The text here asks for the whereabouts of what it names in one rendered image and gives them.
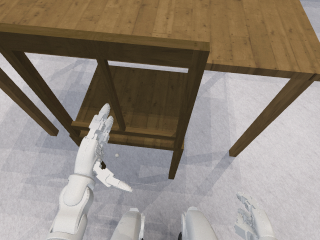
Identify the robot right hand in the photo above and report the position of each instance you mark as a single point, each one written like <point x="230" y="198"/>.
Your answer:
<point x="254" y="225"/>

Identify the table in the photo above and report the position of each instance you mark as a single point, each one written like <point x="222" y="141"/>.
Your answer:
<point x="272" y="38"/>

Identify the chair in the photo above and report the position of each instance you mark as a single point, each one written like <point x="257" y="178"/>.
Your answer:
<point x="150" y="108"/>

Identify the right robot thigh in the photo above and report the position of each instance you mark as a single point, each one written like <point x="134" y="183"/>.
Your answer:
<point x="195" y="226"/>

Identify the right robot shin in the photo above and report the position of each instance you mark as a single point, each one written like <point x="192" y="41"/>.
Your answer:
<point x="189" y="209"/>

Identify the robot left hand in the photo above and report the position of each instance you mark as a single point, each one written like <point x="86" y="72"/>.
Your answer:
<point x="91" y="149"/>

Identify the left robot forearm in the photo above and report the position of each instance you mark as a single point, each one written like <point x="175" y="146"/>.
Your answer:
<point x="75" y="201"/>

